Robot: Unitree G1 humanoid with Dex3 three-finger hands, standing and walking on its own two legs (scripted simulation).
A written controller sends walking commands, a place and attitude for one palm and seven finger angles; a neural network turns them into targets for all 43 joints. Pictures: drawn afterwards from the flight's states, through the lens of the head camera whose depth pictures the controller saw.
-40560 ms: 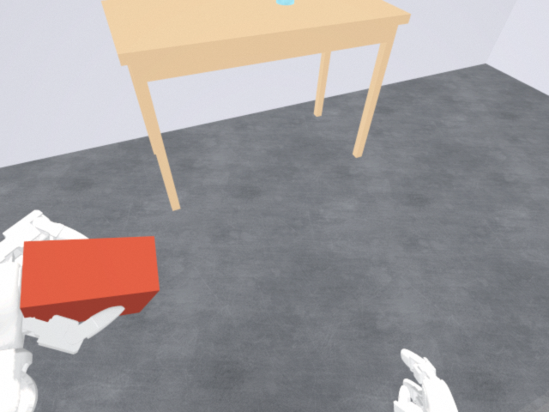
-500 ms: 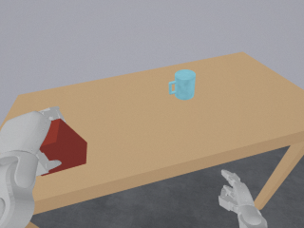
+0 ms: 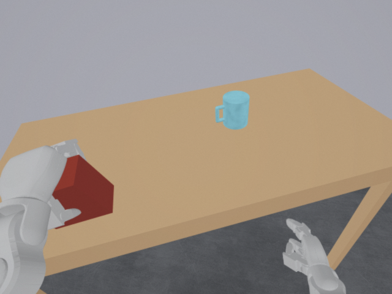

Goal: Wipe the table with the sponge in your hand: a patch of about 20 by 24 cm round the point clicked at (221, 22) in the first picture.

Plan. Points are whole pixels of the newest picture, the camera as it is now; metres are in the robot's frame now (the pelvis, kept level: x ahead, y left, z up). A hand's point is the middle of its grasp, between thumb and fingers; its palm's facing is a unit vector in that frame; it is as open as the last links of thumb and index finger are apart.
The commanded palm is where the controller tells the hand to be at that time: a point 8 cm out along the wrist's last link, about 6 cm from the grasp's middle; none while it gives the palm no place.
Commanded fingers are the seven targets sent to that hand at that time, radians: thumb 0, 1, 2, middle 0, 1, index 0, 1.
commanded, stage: step back with the hand held close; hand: left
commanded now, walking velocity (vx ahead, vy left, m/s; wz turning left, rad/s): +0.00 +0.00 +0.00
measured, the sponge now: (73, 198) +0.20 +0.28 +0.14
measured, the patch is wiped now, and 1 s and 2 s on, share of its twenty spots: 1.00 1.00 1.00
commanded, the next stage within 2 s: stop stepping back and stand still in 1.64 s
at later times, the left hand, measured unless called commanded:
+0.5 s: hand (62, 162) +0.21 +0.26 +0.23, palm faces +0.46 -0.79 -0.40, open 9.8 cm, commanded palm +0.14 +0.30 +0.24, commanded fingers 0.00 0.10 1.30 -1.20 -1.60 -1.20 -1.60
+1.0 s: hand (37, 191) +0.15 +0.26 +0.23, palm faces +0.53 -0.79 -0.31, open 9.8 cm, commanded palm +0.09 +0.30 +0.24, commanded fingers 0.00 0.10 1.30 -1.20 -1.60 -1.20 -1.60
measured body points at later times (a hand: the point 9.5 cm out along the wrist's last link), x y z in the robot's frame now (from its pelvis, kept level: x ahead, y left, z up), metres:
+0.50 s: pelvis -0.01 +0.02 -0.02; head -0.01 +0.03 +0.43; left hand +0.18 +0.30 +0.25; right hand +0.12 -0.23 -0.11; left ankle -0.01 +0.13 -0.74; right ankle +0.08 -0.11 -0.74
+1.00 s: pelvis -0.06 +0.01 -0.03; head -0.06 +0.02 +0.42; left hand +0.12 +0.30 +0.24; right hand +0.13 -0.21 -0.10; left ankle -0.02 +0.13 -0.74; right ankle +0.08 -0.11 -0.74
